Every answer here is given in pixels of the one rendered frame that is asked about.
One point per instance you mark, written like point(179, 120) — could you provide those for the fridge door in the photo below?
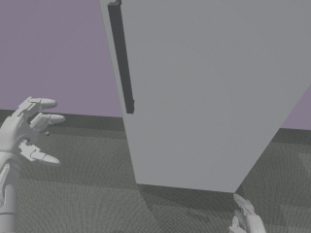
point(212, 83)

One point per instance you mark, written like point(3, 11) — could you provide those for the left robot hand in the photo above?
point(15, 130)

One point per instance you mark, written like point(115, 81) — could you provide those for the right robot hand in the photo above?
point(251, 222)

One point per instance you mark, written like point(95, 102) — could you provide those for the robot left forearm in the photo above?
point(10, 166)

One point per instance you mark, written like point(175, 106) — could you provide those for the handle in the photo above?
point(114, 9)

